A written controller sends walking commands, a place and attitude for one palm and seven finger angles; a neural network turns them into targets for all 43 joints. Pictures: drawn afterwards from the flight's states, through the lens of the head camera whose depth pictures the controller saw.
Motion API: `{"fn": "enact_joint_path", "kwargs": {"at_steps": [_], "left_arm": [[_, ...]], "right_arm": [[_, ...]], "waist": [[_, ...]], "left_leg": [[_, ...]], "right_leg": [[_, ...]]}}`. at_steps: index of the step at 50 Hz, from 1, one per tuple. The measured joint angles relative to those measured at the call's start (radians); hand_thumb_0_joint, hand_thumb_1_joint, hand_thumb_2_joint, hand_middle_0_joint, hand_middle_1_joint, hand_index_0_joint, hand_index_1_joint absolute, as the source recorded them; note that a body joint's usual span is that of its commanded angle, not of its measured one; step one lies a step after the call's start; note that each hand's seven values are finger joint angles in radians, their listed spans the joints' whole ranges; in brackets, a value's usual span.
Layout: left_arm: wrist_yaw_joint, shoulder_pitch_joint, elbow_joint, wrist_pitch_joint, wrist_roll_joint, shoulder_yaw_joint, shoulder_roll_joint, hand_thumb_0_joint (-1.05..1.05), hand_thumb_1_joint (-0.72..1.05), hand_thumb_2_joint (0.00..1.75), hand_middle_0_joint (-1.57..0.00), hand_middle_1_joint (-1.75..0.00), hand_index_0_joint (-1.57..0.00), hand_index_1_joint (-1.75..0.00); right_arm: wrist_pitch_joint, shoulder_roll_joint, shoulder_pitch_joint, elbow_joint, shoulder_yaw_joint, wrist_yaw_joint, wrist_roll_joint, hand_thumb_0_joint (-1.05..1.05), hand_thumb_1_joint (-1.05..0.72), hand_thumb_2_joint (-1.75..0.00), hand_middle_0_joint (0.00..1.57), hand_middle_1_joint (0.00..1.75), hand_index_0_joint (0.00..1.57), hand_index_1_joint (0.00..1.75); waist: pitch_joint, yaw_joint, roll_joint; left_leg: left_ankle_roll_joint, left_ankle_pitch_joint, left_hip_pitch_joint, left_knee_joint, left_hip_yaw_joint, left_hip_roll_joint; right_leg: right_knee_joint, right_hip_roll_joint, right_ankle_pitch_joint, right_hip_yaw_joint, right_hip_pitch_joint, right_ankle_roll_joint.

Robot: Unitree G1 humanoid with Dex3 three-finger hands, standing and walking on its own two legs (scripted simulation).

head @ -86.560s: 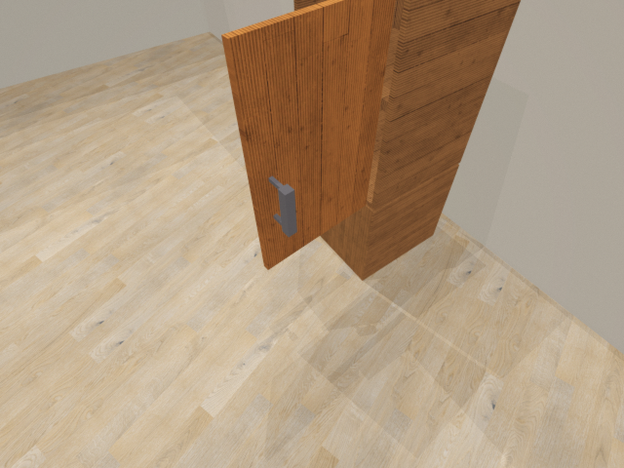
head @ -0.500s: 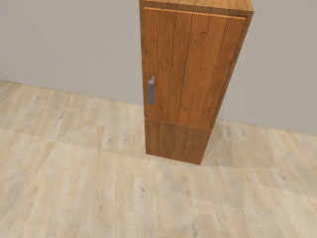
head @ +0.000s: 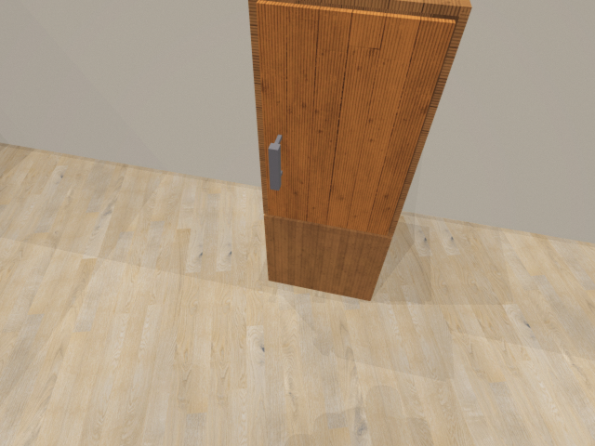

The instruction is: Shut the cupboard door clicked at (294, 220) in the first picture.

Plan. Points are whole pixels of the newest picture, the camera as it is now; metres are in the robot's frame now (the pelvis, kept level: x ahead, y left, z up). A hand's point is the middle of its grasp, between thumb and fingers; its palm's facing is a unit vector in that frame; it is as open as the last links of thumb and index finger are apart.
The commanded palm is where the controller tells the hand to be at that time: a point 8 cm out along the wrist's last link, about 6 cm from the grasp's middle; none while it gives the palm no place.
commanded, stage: look to check the result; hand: left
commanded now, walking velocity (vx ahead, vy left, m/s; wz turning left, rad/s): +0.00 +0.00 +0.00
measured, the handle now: (277, 162) +0.78 +0.08 -0.11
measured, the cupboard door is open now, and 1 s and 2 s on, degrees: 0 0 0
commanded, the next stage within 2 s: stand and wait in 0.36 s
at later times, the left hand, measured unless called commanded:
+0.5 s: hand out of the picture -0.01 +0.14 -0.18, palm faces +0.04 -0.99 -0.16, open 7.4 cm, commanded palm none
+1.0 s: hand out of the picture -0.01 +0.14 -0.18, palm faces +0.05 -0.98 -0.16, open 7.4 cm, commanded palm none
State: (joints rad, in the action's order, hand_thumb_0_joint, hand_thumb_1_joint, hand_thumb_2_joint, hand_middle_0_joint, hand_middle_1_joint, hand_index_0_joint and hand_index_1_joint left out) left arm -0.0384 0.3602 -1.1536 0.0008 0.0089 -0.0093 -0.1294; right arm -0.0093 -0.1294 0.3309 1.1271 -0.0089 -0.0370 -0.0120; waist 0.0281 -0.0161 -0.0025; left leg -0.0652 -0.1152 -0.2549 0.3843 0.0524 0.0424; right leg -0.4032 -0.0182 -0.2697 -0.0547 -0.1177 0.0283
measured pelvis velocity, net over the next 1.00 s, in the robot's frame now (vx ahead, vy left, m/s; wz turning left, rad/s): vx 0.03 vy -0.02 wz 0.00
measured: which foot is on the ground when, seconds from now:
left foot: down 0.00-1.00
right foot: down 0.00-1.00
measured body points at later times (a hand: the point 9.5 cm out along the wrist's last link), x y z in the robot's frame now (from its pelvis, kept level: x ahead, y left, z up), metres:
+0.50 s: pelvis +0.02 -0.01 +0.00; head +0.02 -0.01 +0.45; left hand -0.01 +0.19 -0.16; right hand +0.00 -0.22 -0.16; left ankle +0.06 +0.08 -0.74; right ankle -0.03 -0.10 -0.74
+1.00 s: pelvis +0.03 -0.02 +0.00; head +0.04 -0.02 +0.45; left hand -0.01 +0.19 -0.16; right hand +0.01 -0.23 -0.16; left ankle +0.06 +0.08 -0.74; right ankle -0.03 -0.10 -0.74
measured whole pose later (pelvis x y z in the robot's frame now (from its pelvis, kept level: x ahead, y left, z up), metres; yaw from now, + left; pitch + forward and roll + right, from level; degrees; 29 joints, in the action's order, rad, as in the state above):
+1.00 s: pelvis +0.03 -0.02 +0.00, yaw +0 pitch -2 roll +0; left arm -0.04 0.35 -1.16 -0.01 0.00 0.00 -0.11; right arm 0.00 -0.13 0.30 1.14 -0.02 -0.05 -0.01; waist 0.04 -0.01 0.01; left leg -0.04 -0.17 -0.20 0.40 0.04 0.03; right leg -0.36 -0.04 -0.29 -0.06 -0.04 0.05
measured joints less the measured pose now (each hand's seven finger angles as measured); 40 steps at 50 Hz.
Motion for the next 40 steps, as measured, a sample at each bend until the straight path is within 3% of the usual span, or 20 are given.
{"fn": "enact_joint_path", "kwargs": {"at_steps": [40], "left_arm": [[-0.006,-0.022,0.001,-0.008,-0.004,0.003,0.011,0.00,0.90,0.90,-0.20,-0.30,-0.20,-0.30]], "right_arm": [[0.010,0.005,-0.028,0.013,-0.014,-0.007,0.003,0.00,-0.91,-0.90,0.20,0.30,0.20,0.30]], "waist": [[0.013,0.007,0.008]], "left_leg": [[0.022,-0.046,0.050,0.011,-0.009,-0.012]], "right_leg": [[0.042,-0.016,-0.020,-0.002,0.075,0.018]]}}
